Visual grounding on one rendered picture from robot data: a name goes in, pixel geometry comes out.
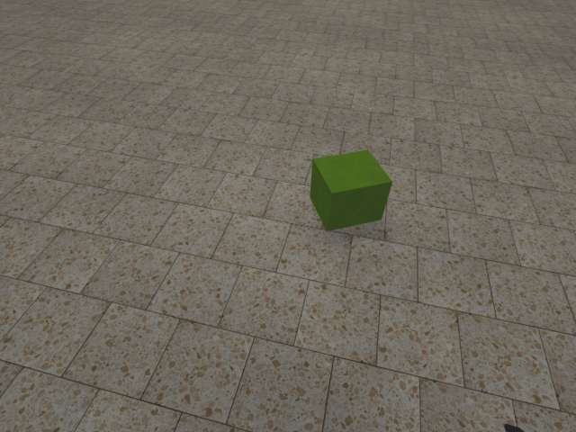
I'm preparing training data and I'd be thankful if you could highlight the carton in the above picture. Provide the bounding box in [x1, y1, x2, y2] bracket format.
[310, 150, 392, 231]

